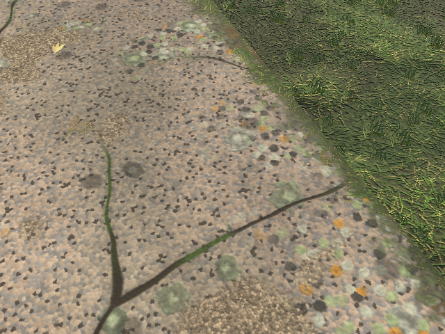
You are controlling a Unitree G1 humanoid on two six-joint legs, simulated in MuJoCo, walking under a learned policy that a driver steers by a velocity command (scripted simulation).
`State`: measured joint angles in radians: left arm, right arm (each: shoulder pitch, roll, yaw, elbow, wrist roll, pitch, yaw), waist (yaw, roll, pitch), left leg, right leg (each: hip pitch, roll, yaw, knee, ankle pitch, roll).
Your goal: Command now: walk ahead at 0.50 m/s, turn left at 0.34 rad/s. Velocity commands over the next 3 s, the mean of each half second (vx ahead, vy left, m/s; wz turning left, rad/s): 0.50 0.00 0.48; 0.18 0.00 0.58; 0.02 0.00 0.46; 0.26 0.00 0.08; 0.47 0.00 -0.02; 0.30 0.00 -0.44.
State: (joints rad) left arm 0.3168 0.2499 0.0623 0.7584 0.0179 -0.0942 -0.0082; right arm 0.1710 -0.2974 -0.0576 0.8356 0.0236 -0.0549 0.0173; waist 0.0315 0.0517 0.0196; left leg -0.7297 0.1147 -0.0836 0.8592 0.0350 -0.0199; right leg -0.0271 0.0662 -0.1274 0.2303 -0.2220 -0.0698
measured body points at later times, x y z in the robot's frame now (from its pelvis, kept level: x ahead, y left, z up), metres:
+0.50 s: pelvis +0.29 +0.07 +0.00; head +0.33 +0.09 +0.45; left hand +0.42 +0.37 -0.08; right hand +0.45 -0.18 -0.11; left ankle +0.26 +0.14 -0.75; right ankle +0.48 -0.08 -0.68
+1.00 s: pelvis +0.45 +0.08 -0.01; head +0.48 +0.11 +0.44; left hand +0.42 +0.39 -0.11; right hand +0.75 -0.06 -0.10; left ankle +0.41 +0.20 -0.71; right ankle +0.58 +0.01 -0.75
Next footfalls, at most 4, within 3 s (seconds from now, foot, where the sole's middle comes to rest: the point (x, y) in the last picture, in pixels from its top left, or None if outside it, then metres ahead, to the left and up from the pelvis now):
0.22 left None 0.30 0.14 -0.78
0.66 right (237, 296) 0.61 0.03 -0.78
1.08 left None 0.43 0.22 -0.78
1.52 right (231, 303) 0.59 0.05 -0.78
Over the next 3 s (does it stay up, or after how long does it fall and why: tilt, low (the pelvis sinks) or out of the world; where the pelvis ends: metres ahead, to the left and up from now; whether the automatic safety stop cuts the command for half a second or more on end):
stays up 0.84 0.55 -0.01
